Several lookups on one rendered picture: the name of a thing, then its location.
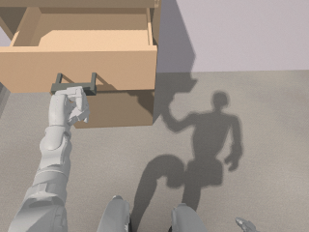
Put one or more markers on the robot thigh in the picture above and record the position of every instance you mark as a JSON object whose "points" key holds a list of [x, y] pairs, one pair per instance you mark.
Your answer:
{"points": [[115, 216], [185, 219]]}

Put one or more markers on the robot left hand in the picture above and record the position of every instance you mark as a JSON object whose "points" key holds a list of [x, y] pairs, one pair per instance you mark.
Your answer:
{"points": [[67, 107]]}

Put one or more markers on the right robot thigh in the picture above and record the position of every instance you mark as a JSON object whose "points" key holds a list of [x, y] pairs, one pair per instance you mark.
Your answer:
{"points": [[185, 219]]}

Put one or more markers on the left robot upper arm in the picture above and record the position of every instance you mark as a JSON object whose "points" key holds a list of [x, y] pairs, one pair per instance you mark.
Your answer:
{"points": [[52, 218]]}

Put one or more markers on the robot right hand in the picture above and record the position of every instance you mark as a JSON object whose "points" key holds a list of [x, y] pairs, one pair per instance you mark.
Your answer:
{"points": [[246, 226]]}

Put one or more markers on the left robot forearm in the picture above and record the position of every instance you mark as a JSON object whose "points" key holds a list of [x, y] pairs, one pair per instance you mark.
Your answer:
{"points": [[50, 182]]}

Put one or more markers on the drawer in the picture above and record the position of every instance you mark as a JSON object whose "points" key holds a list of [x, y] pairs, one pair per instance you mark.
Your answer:
{"points": [[114, 43]]}

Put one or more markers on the left robot thigh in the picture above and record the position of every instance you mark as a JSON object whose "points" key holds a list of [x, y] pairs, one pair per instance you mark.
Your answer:
{"points": [[115, 216]]}

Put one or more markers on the handle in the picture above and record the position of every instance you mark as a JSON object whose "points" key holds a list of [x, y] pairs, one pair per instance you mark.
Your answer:
{"points": [[89, 88]]}

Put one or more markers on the cabinet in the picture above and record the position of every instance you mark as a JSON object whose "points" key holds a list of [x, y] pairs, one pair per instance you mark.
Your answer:
{"points": [[108, 108]]}

